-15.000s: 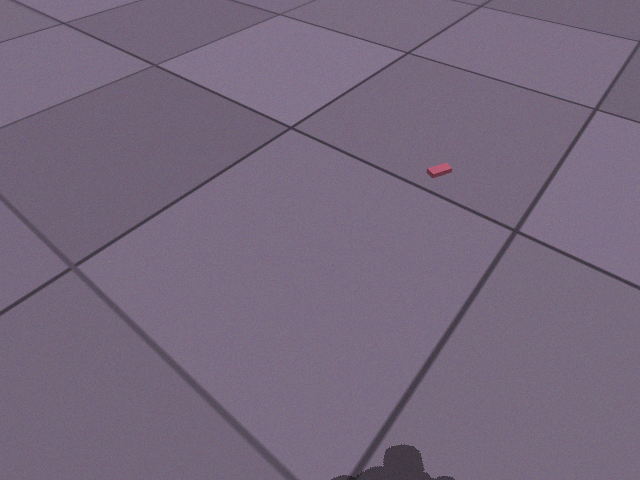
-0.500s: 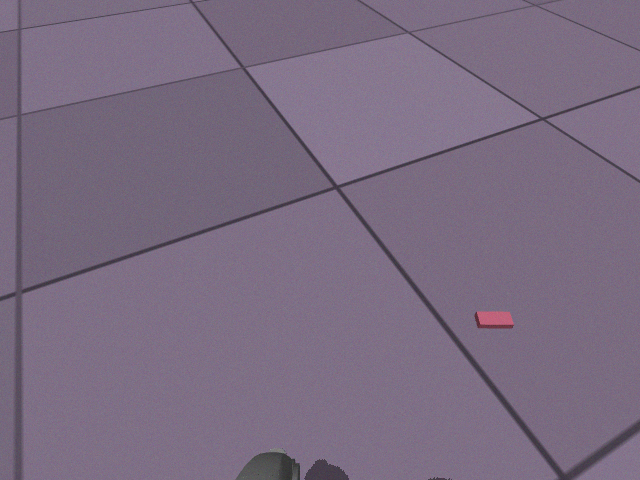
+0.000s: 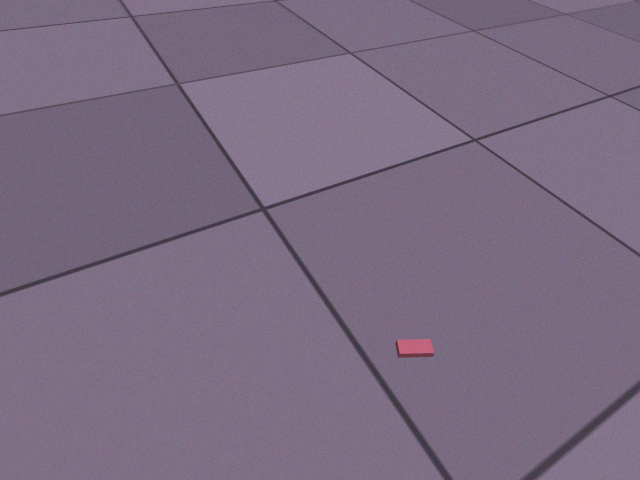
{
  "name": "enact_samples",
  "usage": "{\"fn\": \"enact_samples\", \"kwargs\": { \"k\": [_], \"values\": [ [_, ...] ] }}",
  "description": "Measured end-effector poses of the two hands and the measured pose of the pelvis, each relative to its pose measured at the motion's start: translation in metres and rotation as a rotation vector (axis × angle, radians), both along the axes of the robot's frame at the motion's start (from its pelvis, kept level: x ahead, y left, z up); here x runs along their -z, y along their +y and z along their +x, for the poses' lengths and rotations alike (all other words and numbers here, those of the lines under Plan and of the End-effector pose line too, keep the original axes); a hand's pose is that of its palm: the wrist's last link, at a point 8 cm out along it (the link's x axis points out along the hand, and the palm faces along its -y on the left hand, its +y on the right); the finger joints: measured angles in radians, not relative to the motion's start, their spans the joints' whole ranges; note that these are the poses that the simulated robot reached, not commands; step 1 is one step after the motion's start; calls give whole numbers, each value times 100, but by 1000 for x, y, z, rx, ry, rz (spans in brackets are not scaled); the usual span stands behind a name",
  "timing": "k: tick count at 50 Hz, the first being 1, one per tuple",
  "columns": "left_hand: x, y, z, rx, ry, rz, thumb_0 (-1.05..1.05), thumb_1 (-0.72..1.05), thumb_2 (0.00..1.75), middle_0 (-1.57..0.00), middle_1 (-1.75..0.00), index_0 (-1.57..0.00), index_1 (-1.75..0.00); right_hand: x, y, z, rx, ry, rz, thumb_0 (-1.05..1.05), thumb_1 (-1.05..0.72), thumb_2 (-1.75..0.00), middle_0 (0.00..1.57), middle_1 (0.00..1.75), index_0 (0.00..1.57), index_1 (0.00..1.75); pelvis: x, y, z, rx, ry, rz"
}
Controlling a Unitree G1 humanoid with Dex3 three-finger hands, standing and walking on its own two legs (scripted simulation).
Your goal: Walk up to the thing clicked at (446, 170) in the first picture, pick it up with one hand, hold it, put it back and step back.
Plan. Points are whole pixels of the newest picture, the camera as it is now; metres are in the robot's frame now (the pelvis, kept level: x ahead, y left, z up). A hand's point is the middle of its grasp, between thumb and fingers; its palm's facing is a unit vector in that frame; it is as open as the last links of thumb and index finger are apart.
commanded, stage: walk up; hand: left
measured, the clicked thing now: (414, 348) +0.69 -0.34 -0.72
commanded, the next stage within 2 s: none
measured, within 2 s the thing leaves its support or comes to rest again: neither
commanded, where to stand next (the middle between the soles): +0.34 -0.61 m, yaw +6 degrees
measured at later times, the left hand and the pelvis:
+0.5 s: hand out of the picture +0.15 +0.09 -0.14, palm faces -0.04 -0.96 -0.28, open 7.4 cm; pelvis +0.10 -0.17 +0.02, yaw +2 degrees
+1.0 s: hand (397, 457) +0.21 -0.10 -0.14, palm faces +0.02 -0.94 -0.34, open 7.4 cm; pelvis +0.19 -0.38 +0.01, yaw +3 degrees
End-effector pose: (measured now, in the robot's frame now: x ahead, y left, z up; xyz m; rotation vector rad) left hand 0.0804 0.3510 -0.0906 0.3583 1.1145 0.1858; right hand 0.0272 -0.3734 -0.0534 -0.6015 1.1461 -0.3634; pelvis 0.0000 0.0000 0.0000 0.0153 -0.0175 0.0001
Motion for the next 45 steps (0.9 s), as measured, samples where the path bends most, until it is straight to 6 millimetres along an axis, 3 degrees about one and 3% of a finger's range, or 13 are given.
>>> {"fn": "enact_samples", "kwargs": {
  "k": [2,5,10,14,18,24,29,34,38,41,45],
  "values": [
    [-2,-20,-2,-21,-8,29,1,90,90,-20,-30,-20,-30,9,-30,9,24,28,-15,1,-89,-90,21,30,21,30,4,-23,7,-11,-4,-16],
    [-11,-53,-14,-74,14,25,1,90,90,-20,-30,-20,-29,12,-51,32,37,51,7,1,-90,-90,21,30,21,30,-6,-47,19,-31,-3,-17],
    [-20,-98,-30,-126,90,5,1,90,90,-20,-30,-20,-30,6,-60,78,-51,45,82,1,-90,-90,21,30,20,30,-25,-80,42,-40,3,-12],
    [-13,-129,-29,-142,133,-21,1,90,90,-20,-30,-20,-30,4,-64,109,-109,52,117,1,-90,-90,21,30,21,30,-28,-105,61,-47,7,-13],
    [9,-159,-7,-131,141,-57,1,90,90,-20,-30,-20,-30,10,-78,130,-134,23,105,0,-89,-90,21,30,21,30,-15,-126,80,-61,4,-10],
    [20,-209,53,-35,114,-92,1,90,90,-20,-30,-20,-30,-2,-126,134,-46,-43,71,0,-89,-90,21,30,21,30,-15,-167,96,-32,-15,22],
    [13,-241,102,4,33,-81,1,90,90,-20,-30,-20,-30,-10,-184,132,-39,-37,34,0,-89,-90,21,30,21,30,-13,-210,108,-15,-16,14],
    [3,-279,135,13,-5,-22,1,90,90,-20,-30,-20,-30,-4,-262,135,-17,-11,3,0,-89,-90,21,30,21,30,-4,-270,124,-10,-4,4],
    [1,-315,134,-27,-27,29,1,90,90,-20,-30,-20,-29,12,-321,150,22,38,-29,1,-89,-90,21,30,21,30,7,-315,138,-22,-3,-15],
    [-5,-345,120,-69,17,16,1,90,90,-20,-30,-20,-29,12,-337,172,18,44,-3,1,-90,-90,21,30,21,30,-4,-334,149,-30,-2,-18],
    [-7,-376,106,-104,88,-5,1,90,90,-20,-30,-20,-30,7,-341,200,-44,42,49,1,-90,-90,21,30,20,30,-16,-357,165,-37,3,-15]
  ]
}}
